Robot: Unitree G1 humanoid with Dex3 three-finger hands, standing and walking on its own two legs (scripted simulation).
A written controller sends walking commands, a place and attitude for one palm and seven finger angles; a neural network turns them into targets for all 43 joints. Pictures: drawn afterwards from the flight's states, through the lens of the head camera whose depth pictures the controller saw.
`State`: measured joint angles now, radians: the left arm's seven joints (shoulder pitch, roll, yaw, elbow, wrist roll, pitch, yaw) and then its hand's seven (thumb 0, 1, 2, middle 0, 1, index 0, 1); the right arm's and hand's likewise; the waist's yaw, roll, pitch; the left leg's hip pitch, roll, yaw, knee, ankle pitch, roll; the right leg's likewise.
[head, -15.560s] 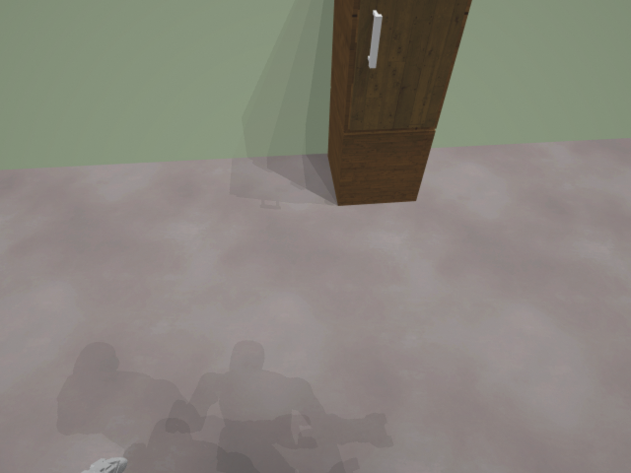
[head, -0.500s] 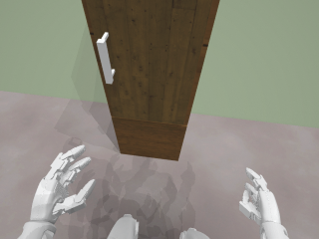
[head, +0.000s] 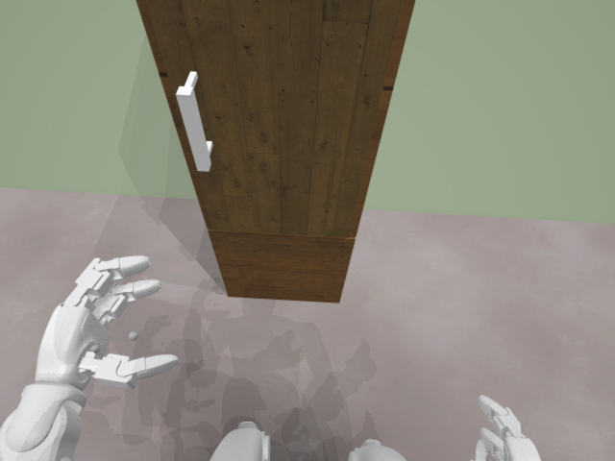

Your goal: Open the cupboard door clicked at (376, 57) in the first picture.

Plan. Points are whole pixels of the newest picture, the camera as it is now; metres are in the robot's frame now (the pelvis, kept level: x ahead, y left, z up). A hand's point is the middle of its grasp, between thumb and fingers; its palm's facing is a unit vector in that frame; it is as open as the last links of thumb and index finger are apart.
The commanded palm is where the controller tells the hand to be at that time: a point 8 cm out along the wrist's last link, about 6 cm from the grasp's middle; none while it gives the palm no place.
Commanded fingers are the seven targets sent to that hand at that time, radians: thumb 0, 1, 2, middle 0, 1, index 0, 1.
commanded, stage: raise the hand with hooked fingers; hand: left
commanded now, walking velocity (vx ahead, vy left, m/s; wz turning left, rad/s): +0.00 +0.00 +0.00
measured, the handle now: (198, 124) +0.61 +0.21 +0.06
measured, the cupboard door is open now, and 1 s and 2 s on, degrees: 0 0 0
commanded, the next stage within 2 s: move the hooked fingers beside the handle in 1.08 s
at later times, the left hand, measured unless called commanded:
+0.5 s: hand (88, 286) +0.29 +0.26 +0.08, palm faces +0.01 -1.00 -0.07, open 13.9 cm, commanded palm +0.27 +0.32 +0.08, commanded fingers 0.00 -0.50 0.30 -0.30 -1.20 -0.30 -1.20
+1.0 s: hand (104, 272) +0.31 +0.25 +0.09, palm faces -0.01 -1.00 -0.05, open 14.0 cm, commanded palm +0.28 +0.30 +0.09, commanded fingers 0.00 -0.50 0.30 -0.30 -1.20 -0.30 -1.20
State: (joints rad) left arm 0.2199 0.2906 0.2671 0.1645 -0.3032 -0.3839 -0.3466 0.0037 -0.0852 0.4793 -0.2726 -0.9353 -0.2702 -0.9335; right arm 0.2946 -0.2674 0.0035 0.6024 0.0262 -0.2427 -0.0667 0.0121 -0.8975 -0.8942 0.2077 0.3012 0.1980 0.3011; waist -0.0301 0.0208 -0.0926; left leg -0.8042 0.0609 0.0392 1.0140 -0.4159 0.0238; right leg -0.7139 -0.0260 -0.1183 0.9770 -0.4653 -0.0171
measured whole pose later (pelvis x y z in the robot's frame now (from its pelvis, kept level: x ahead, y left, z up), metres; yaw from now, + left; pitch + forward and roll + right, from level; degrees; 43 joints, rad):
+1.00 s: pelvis +0.02 -0.02 +0.02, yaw +0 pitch +9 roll -1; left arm -0.03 0.41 0.44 0.46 -0.36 -0.34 -0.54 -0.01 -0.49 0.30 -0.30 -1.20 -0.30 -1.20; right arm 0.29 -0.29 0.03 0.58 0.03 -0.20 -0.08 0.01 -0.90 -0.89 0.21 0.30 0.20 0.30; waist -0.03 0.02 -0.06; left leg -0.65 0.07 0.04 0.86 -0.38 0.00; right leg -0.57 0.00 -0.12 0.83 -0.43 -0.03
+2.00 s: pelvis +0.01 -0.01 +0.01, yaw -1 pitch +14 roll -2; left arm -0.53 0.53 0.47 0.95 -0.23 -0.38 -0.51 -0.01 -0.50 0.30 -0.30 -1.20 -0.30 -1.20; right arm 0.34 -0.29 0.04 0.62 0.02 -0.08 -0.07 0.01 -0.90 -0.89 0.21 0.30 0.20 0.30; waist -0.09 0.01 -0.08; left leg -0.79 0.07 0.05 0.93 -0.39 0.01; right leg -0.71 0.00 -0.10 0.89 -0.43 -0.02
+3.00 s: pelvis +0.02 +0.02 -0.01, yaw -4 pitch +25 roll -5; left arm -0.97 0.81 0.55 1.24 -0.08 -0.32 -0.49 -0.01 -0.49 0.30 -0.30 -1.20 -0.30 -1.20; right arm 0.43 -0.29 0.07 0.59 -0.01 0.09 -0.03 0.00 -0.90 -0.89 0.21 0.30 0.20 0.30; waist -0.21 0.02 -0.08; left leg -1.05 0.10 0.05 1.06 -0.44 0.04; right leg -0.95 0.02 -0.09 0.96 -0.44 0.00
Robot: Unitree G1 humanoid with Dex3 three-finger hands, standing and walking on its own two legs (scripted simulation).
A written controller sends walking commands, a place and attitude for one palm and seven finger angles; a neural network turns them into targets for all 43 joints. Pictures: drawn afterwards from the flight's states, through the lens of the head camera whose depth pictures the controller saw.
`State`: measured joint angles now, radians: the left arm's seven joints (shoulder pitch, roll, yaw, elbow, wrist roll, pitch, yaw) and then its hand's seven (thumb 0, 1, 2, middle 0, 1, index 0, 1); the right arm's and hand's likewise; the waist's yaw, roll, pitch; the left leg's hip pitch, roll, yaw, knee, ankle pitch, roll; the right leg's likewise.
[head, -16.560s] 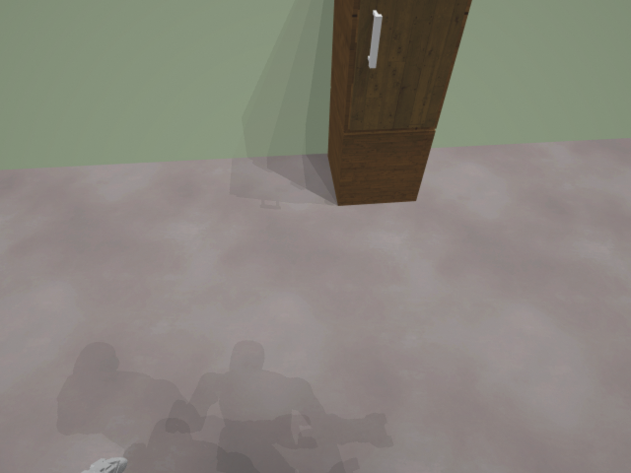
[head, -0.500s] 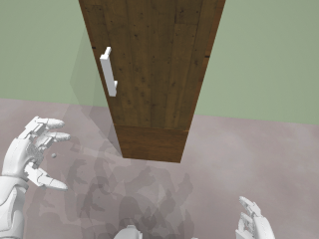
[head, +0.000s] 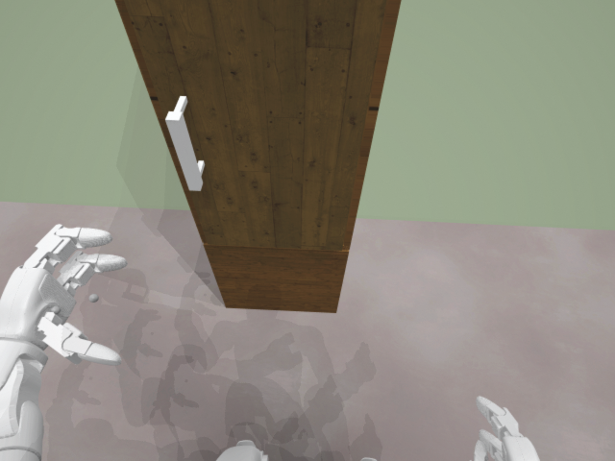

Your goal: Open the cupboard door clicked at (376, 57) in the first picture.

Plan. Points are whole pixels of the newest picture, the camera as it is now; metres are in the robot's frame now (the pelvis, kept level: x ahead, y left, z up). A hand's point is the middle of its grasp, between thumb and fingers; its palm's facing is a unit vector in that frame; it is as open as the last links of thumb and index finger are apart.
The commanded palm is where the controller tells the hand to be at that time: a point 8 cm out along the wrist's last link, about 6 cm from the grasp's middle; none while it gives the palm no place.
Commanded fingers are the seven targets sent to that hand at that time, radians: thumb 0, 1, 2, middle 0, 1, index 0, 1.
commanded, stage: raise the hand with hooked fingers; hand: left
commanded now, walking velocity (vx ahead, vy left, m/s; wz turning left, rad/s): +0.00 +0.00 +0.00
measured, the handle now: (189, 146) +0.59 +0.23 +0.04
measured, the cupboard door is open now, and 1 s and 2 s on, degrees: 0 0 0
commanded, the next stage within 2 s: move the hooked fingers beside the handle in 0.08 s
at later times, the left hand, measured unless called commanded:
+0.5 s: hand (103, 268) +0.33 +0.27 +0.07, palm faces -0.03 -1.00 -0.02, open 14.0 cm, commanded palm +0.31 +0.32 +0.06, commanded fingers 0.00 -0.50 0.30 -0.30 -1.20 -0.30 -1.20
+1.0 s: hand (124, 222) +0.40 +0.27 +0.06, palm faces -0.02 -1.00 -0.02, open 14.0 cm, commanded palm +0.39 +0.33 +0.06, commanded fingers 0.00 -0.50 0.30 -0.30 -1.20 -0.30 -1.20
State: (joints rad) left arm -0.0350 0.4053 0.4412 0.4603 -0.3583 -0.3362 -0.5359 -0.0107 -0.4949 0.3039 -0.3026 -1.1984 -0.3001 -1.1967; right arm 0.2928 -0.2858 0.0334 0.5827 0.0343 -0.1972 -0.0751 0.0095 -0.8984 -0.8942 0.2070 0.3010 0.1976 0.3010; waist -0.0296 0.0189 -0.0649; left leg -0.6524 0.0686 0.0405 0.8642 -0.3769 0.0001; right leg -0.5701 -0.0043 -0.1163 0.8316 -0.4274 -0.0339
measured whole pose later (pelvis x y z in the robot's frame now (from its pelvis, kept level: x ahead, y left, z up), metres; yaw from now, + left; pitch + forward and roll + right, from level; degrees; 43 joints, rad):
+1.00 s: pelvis -0.01 +0.01 -0.01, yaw -1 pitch +14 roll -2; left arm -0.53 0.53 0.47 0.95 -0.23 -0.38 -0.51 -0.01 -0.50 0.30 -0.30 -1.20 -0.30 -1.20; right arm 0.34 -0.29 0.04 0.62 0.02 -0.08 -0.07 0.01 -0.90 -0.89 0.21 0.30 0.20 0.30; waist -0.09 0.01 -0.08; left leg -0.79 0.07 0.05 0.93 -0.39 0.01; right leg -0.71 0.00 -0.10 0.89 -0.43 -0.02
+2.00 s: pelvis +0.00 +0.03 -0.03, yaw -4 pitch +25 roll -5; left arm -0.97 0.81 0.55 1.24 -0.08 -0.32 -0.49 -0.01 -0.49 0.30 -0.30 -1.20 -0.30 -1.20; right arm 0.43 -0.29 0.07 0.59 -0.01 0.09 -0.03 0.00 -0.90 -0.89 0.21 0.30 0.20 0.30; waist -0.21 0.02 -0.08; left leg -1.05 0.10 0.05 1.06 -0.44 0.04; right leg -0.95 0.02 -0.09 0.96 -0.44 0.00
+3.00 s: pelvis +0.00 +0.02 -0.03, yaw -3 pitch +24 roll -5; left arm -0.94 0.75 0.51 1.22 -0.10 -0.34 -0.46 -0.01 -0.50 0.30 -0.30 -1.20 -0.30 -1.20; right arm 0.40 -0.28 0.07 0.60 -0.01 0.08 -0.03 0.00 -0.90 -0.89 0.21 0.30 0.20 0.30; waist -0.20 0.01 -0.09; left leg -1.03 0.10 0.03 1.07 -0.45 0.03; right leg -0.92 0.03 -0.11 0.96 -0.45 -0.01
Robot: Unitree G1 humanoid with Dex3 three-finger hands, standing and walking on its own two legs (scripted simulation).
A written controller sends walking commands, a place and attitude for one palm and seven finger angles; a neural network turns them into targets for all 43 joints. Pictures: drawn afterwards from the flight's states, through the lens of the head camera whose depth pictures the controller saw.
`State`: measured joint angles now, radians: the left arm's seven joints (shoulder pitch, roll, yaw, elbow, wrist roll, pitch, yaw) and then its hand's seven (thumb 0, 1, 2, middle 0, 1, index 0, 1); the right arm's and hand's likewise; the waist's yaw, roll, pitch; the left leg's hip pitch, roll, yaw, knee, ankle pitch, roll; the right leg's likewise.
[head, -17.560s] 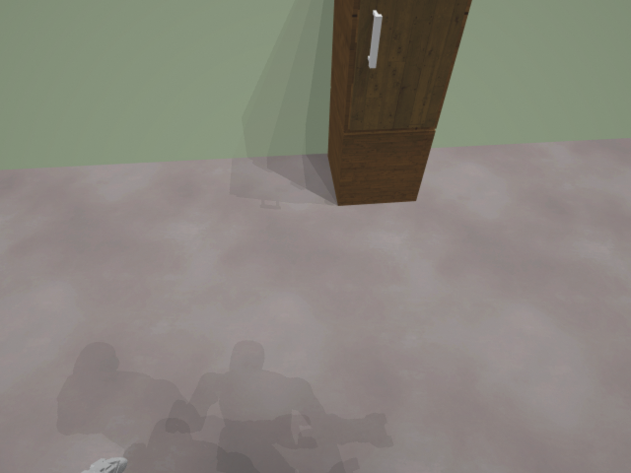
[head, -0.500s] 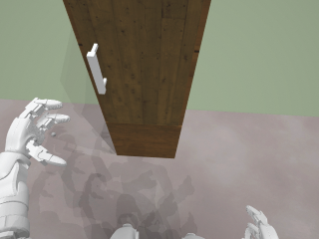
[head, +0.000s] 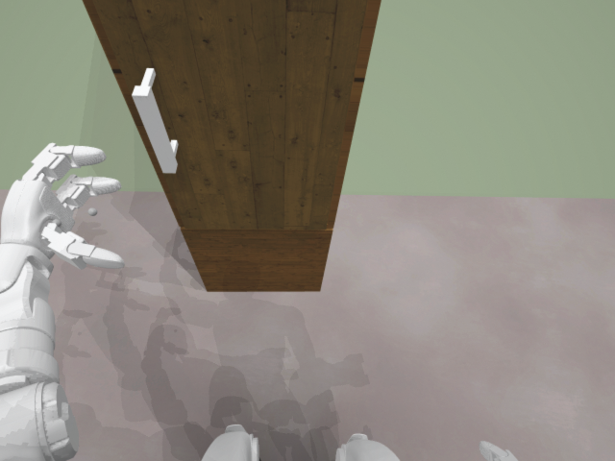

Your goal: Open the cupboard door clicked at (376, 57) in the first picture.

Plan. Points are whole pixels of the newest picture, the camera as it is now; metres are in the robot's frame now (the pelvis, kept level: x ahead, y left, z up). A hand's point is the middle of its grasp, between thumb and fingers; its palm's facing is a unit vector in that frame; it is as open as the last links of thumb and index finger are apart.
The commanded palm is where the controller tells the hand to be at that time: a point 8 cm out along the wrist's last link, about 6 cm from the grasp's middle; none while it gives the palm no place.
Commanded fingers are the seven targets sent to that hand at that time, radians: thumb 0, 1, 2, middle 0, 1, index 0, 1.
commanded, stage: move the hooked fingers beside the handle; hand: left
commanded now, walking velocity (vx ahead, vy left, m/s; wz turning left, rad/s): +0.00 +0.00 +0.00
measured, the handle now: (160, 124) +0.59 +0.23 +0.05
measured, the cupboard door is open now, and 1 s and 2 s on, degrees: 0 0 0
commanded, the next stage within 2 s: slide the fingers in behind the handle in 1.58 s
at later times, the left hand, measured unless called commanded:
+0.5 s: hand (100, 167) +0.48 +0.28 +0.07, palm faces -0.01 -1.00 -0.01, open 14.0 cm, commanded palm +0.47 +0.33 +0.06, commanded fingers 0.00 -0.50 0.30 -0.30 -1.20 -0.30 -1.20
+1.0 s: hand (112, 141) +0.54 +0.28 +0.06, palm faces -0.02 -1.00 -0.02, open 14.0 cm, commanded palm +0.52 +0.32 +0.06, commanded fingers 0.00 -0.50 0.30 -0.30 -1.20 -0.30 -1.20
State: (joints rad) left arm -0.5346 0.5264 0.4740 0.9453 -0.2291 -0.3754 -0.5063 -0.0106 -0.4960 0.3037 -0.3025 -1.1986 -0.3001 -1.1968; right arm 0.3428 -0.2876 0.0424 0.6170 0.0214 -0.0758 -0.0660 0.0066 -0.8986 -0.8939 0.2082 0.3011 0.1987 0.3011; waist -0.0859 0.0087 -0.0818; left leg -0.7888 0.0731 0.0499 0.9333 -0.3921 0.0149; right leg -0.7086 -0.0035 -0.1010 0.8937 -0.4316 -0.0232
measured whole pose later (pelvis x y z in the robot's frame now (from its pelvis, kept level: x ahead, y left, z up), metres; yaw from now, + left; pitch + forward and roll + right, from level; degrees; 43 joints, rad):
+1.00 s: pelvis +0.01 +0.02 -0.02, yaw -3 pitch +25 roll -5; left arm -0.97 0.81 0.55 1.24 -0.08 -0.32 -0.49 -0.01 -0.49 0.30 -0.30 -1.20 -0.30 -1.20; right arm 0.43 -0.29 0.07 0.59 -0.01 0.09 -0.03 0.00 -0.90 -0.89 0.21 0.30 0.20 0.30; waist -0.21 0.02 -0.08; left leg -1.05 0.10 0.05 1.06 -0.44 0.04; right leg -0.95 0.02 -0.09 0.96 -0.44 0.00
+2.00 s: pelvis +0.01 +0.01 -0.02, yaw -2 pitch +24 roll -5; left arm -0.94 0.75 0.51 1.22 -0.10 -0.34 -0.46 -0.01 -0.50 0.30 -0.30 -1.20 -0.30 -1.20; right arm 0.40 -0.28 0.07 0.60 -0.01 0.08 -0.03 0.00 -0.90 -0.89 0.21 0.30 0.20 0.30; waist -0.20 0.01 -0.09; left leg -1.03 0.10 0.03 1.07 -0.45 0.03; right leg -0.92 0.03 -0.11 0.96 -0.45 -0.01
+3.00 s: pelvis +0.01 +0.00 -0.02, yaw -1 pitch +22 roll -3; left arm -0.91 0.55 0.41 1.17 -0.11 -0.39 -0.26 -0.01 -0.50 0.30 -0.28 -1.20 -0.25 -1.20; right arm 0.40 -0.26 0.04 0.64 -0.01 0.07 0.00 0.00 -0.90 -0.89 0.21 0.30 0.20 0.30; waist -0.17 0.03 -0.10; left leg -0.98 0.09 0.03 1.04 -0.44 0.01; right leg -0.89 0.02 -0.11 0.97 -0.47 -0.03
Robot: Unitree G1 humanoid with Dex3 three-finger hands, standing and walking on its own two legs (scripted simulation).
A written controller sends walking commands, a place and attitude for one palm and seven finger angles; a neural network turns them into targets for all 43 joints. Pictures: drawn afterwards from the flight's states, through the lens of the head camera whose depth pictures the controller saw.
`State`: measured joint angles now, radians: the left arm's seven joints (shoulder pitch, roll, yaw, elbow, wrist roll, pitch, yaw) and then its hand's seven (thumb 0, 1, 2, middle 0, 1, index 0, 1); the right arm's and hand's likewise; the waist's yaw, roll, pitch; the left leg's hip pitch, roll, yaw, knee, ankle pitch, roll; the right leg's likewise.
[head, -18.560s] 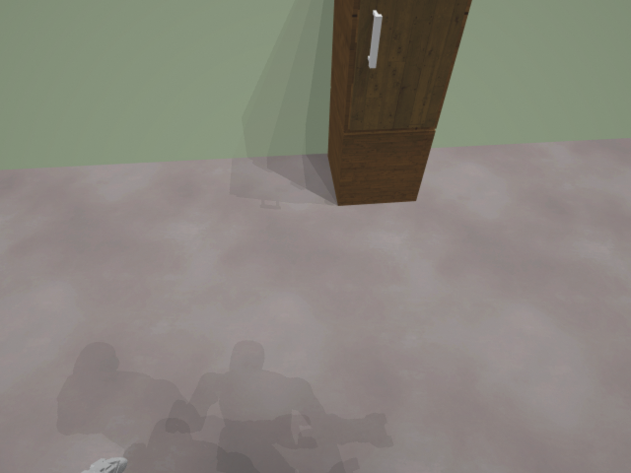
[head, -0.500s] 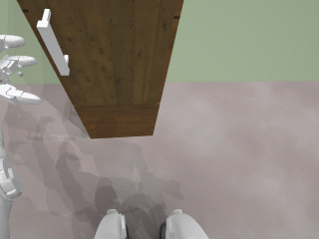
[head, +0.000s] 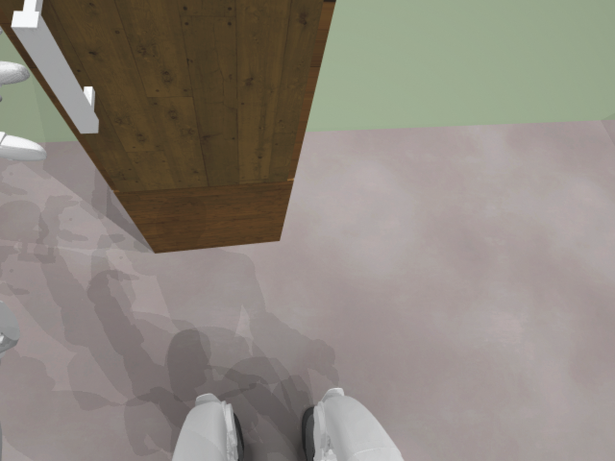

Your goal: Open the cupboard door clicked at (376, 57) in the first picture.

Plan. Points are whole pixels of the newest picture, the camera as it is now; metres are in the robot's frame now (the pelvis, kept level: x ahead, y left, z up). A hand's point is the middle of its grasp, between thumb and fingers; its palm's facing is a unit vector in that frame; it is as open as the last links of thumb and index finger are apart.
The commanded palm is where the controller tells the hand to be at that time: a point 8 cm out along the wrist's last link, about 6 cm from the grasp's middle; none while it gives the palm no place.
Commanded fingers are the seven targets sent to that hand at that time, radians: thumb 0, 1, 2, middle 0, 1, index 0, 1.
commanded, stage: move the hooked fingers beside the handle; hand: left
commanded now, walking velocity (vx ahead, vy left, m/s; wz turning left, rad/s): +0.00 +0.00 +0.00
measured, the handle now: (64, 67) +0.57 +0.23 +0.07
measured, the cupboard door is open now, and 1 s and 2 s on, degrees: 0 0 0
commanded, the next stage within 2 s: slide the fingers in behind the handle in 0.58 s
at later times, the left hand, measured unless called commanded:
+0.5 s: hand out of the picture +0.51 +0.28 +0.08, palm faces +0.05 -1.00 -0.01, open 14.0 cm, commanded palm +0.49 +0.32 +0.08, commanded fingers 0.00 -0.50 0.30 -0.30 -1.20 -0.30 -1.20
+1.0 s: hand (11, 107) +0.51 +0.27 +0.08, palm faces +0.04 -1.00 +0.00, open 14.0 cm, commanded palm +0.49 +0.31 +0.08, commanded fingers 0.00 -0.50 0.30 -0.30 -1.20 -0.30 -1.20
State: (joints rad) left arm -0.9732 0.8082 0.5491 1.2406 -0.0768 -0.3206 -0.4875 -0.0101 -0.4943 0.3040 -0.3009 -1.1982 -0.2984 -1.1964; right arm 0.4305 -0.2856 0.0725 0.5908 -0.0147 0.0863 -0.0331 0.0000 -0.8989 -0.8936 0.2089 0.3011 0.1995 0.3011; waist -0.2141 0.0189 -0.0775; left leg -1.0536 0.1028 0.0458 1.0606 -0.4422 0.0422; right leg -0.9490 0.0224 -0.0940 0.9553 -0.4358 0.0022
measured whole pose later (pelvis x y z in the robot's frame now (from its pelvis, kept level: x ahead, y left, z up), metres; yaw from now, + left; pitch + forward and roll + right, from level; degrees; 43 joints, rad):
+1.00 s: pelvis +0.00 -0.01 +0.00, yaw +1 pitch +24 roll -5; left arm -0.94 0.75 0.51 1.22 -0.10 -0.34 -0.46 -0.01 -0.50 0.30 -0.30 -1.20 -0.30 -1.20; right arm 0.40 -0.28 0.07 0.60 -0.01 0.08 -0.03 0.00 -0.90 -0.89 0.21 0.30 0.20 0.30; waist -0.20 0.01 -0.09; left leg -1.03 0.10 0.03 1.07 -0.45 0.03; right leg -0.92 0.03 -0.11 0.96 -0.45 -0.01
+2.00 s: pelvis +0.01 -0.02 +0.00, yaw +2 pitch +22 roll -3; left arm -0.91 0.55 0.41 1.17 -0.11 -0.39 -0.26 -0.01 -0.50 0.30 -0.28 -1.20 -0.25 -1.20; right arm 0.40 -0.26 0.04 0.64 -0.01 0.07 0.00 0.00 -0.90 -0.89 0.21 0.30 0.20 0.30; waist -0.17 0.03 -0.10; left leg -0.98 0.09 0.03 1.04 -0.44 0.01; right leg -0.89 0.02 -0.11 0.97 -0.47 -0.03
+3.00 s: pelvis +0.01 -0.01 +0.00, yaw +2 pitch +23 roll -4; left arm -0.93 0.55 0.40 1.18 -0.10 -0.39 -0.26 0.01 0.71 0.82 -0.37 -1.33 -0.37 -1.33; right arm 0.41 -0.26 0.04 0.64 -0.02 0.06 0.00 0.00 -0.90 -0.89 0.21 0.30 0.20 0.30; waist -0.18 0.03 -0.11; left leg -1.00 0.09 0.03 1.05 -0.45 0.02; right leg -0.90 0.02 -0.10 0.97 -0.47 -0.02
